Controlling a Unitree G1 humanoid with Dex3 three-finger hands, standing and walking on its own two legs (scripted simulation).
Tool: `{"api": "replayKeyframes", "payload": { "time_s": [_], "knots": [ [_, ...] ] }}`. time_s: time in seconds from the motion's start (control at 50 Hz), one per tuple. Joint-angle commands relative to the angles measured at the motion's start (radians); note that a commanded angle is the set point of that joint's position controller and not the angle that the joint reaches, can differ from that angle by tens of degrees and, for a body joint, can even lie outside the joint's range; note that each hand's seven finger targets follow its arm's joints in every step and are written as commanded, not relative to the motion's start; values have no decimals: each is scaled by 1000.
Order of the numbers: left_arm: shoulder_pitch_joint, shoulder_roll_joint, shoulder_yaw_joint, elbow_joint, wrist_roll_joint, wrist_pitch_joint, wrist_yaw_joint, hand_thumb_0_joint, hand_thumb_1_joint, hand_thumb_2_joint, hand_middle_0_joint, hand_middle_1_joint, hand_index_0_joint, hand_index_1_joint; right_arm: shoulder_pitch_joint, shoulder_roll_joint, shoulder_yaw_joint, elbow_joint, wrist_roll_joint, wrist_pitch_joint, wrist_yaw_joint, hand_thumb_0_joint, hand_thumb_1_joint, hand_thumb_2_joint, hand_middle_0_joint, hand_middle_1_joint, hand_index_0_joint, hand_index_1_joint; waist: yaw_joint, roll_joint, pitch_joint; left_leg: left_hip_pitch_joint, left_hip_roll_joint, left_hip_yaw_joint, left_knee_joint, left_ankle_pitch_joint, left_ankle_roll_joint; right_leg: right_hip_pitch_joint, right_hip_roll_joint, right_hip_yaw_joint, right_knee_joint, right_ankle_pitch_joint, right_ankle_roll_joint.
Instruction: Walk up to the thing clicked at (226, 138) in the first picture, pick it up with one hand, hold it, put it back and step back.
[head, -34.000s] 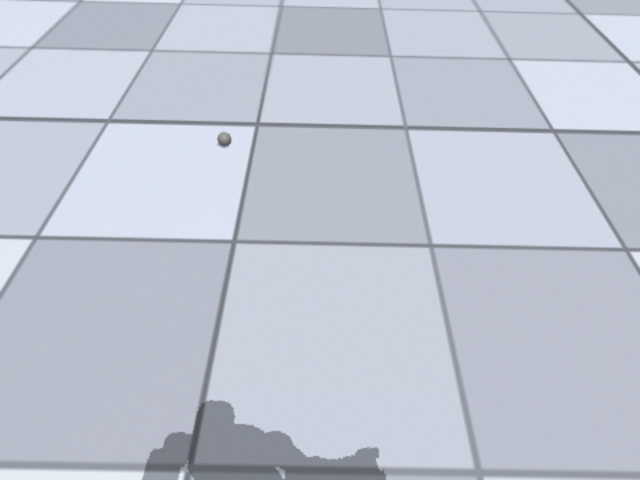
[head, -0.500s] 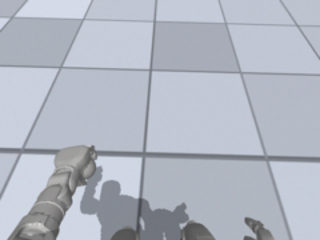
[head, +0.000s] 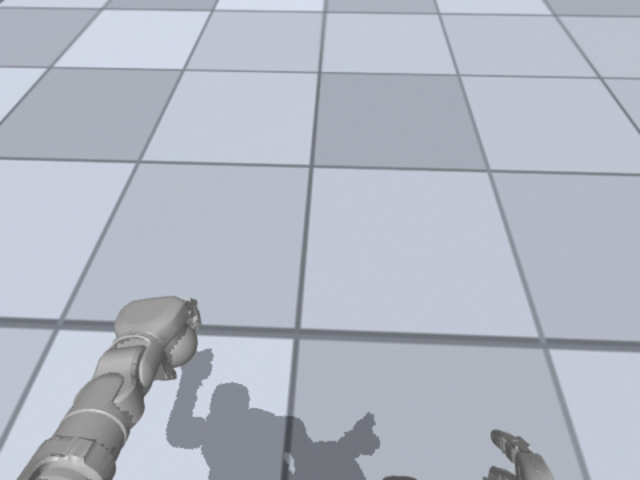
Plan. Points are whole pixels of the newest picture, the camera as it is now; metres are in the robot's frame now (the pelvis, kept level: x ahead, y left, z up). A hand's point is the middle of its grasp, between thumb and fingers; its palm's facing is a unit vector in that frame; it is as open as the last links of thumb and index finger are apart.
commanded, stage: hold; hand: left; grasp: from above
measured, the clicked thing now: (173, 343) +0.32 +0.22 -0.08
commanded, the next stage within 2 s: crouch in 1.44 s
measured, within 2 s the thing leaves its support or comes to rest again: neither
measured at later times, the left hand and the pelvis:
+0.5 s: hand (166, 360) +0.28 +0.21 -0.04, palm faces -0.46 -0.06 -0.88, open 9.1 cm; pelvis -0.01 -0.01 +0.01, yaw +0 degrees
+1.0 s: hand (159, 362) +0.27 +0.21 -0.02, palm faces -0.45 -0.06 -0.89, open 9.2 cm; pelvis -0.02 -0.01 +0.01, yaw +0 degrees
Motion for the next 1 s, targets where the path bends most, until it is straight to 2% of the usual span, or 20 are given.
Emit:
{"api": "replayKeyframes", "payload": {
  "time_s": [0.0, 0.08, 0.12, 0.14, 0.24, 0.3, 0.36, 0.38, 0.44, 0.46, 0.48, 0.52, 0.58, 0.62, 0.72, 0.74, 0.8, 0.82, 0.96, 0.98],
  "knots": [
    [-341, 202, 94, -222, -5, 3, 49, 0, 560, 699, -856, -776, -908, -722, -7, -149, -48, -117, -6, -31, -5, 0, -894, -894, 200, 300, 200, 300, -7, 4, -298, 185, -36, -6, -91, 416, -2, 139, 63, -46, -62, 330, -51],
    [-321, 208, 99, -203, -6, 5, 42, 0, 543, 704, -852, -777, -901, -726, -27, -152, -46, -131, -4, -27, -4, 0, -898, -896, 200, 300, 200, 300, 4, 5, -253, 177, -39, -5, -121, 348, -1, 141, 60, -47, -93, 270, -50],
    [-316, 219, 107, -218, -3, 5, 38, 0, 550, 721, -854, -785, -902, -735, -41, -150, -46, -135, -3, -26, -4, 0, -897, -895, 200, 300, 200, 300, 17, 10, -272, 193, -39, -4, -127, 351, -1, 152, 60, -46, -97, 270, -51],
    [-321, 208, 99, -226, -5, 5, 33, 0, 552, 720, -853, -789, -902, -737, -37, -150, -46, -136, -3, -25, -4, 0, -897, -895, 200, 300, 200, 300, 3, 4, -266, 191, -38, -6, -127, 349, 0, 149, 61, -44, -98, 271, -49],
    [-321, 219, 108, -257, -13, 3, 22, 0, 557, 738, -867, -797, -912, -750, -66, -144, -37, -148, -2, -22, -6, 0, -902, -898, 200, 300, 200, 300, 16, -15, -249, 195, -48, 5, -150, 295, 10, 170, 52, -34, -131, 238, -43],
    [-316, 207, 96, -256, -8, 2, 19, 0, 533, 706, -837, -794, -889, -739, -68, -143, -36, -144, -4, -23, -10, 0, -901, -896, 200, 300, 200, 300, 4, -32, -254, 210, -47, 2, -150, 303, 12, 171, 53, -33, -135, 246, -40],
    [-329, 230, 117, -272, -18, -5, 21, 0, 556, 701, -847, -803, -903, -745, -80, -142, -34, -145, -3, -25, -13, 0, -900, -896, 200, 300, 200, 300, 14, -6, -242, 211, -47, 4, -166, 269, 9, 172, 52, -32, -149, 210, -42],
    [-322, 214, 101, -256, -11, -6, 17, 0, 544, 700, -834, -821, -893, -760, -79, -139, -31, -143, -2, -26, -13, 0, -902, -897, 200, 300, 200, 300, 7, -20, -234, 213, -46, 3, -169, 272, 12, 168, 52, -32, -149, 214, -43],
    [-325, 230, 113, -276, -7, -8, 21, 0, 543, 696, -835, -817, -893, -757, -94, -141, -31, -150, -1, -26, -16, 0, -902, -897, 200, 300, 200, 300, 19, -10, -228, 221, -47, 4, -181, 259, 11, 170, 51, -32, -161, 198, -44],
    [-321, 216, 106, -260, -11, -7, 22, 0, 538, 700, -835, -823, -893, -763, -97, -140, -29, -149, -3, -27, -16, 0, -905, -898, 200, 300, 200, 300, 11, -27, -224, 220, -48, 3, -181, 255, 12, 176, 50, -32, -165, 194, -41],
    [-323, 218, 104, -276, -7, -6, 21, 0, 531, 695, -833, -816, -889, -757, -103, -136, -28, -152, -1, -28, -16, 0, -905, -899, 200, 300, 199, 300, 22, -26, -235, 229, -49, 6, -184, 261, 13, 185, 48, -33, -166, 198, -42],
    [-317, 222, 114, -279, -14, -4, 22, 0, 525, 703, -818, -831, -878, -769, -95, -138, -29, -144, -2, -26, -16, 0, -904, -897, 200, 300, 200, 300, 18, -22, -247, 234, -49, 6, -180, 284, 13, 197, 49, -32, -165, 223, -40],
    [-324, 210, 94, -284, -7, -3, 14, 0, 512, 700, -812, -828, -871, -767, -109, -135, -26, -148, 0, -27, -19, 0, -905, -898, 200, 300, 200, 300, 14, -34, -237, 243, -50, 8, -186, 281, 15, 193, 46, -30, -176, 221, -38],
    [-305, 214, 100, -267, -11, 0, 13, 0, 523, 692, -812, -837, -874, -772, -117, -137, -25, -148, 1, -28, -19, 0, -904, -898, 200, 300, 200, 300, 18, -29, -195, 226, -50, 9, -200, 242, 13, 186, 46, -32, -188, 178, -41],
    [-303, 214, 99, -298, -14, -1, -9, 0, 526, 716, -821, -842, -879, -782, -129, -130, -21, -161, 5, -26, -18, 0, -907, -899, 200, 300, 200, 300, 28, -13, -200, 242, -46, 6, -218, 246, 13, 203, 48, -35, -193, 179, -45],
    [-313, 238, 122, -307, -16, -4, -12, 0, 514, 712, -810, -839, -868, -779, -131, -134, -23, -160, 4, -26, -19, 0, -907, -899, 200, 300, 200, 300, 32, -1, -214, 249, -47, 8, -219, 247, 12, 211, 48, -35, -196, 178, -45],
    [-334, 212, 87, -333, -18, -5, -24, 0, 508, 696, -794, -850, -859, -783, -135, -134, -19, -162, 5, -29, -21, 0, -906, -898, 200, 300, 200, 300, 21, -10, -206, 265, -43, 6, -226, 257, 11, 206, 51, -36, -200, 187, -45],
    [-328, 232, 110, -322, -19, -5, -26, 0, 505, 709, -801, -843, -861, -780, -136, -132, -18, -160, 6, -29, -23, 0, -907, -899, 200, 300, 200, 300, 26, -1, -194, 260, -44, 7, -231, 239, 11, 200, 50, -35, -206, 170, -45],
    [-291, 199, 90, -297, -23, -3, -37, 0, 496, 696, -784, -858, -848, -792, -146, -128, -11, -167, 7, -36, -23, 0, -907, -900, 199, 300, 199, 300, 27, -36, -168, 256, -44, 6, -246, 225, 12, 206, 48, -35, -220, 150, -45],
    [-286, 214, 106, -302, -21, -5, -37, 0, 500, 716, -790, -857, -851, -793, -145, -127, -13, -165, 7, -35, -24, 0, -905, -899, 200, 300, 200, 300, 34, -31, -176, 262, -45, 8, -246, 233, 14, 213, 47, -37, -223, 158, -45]
  ]
}}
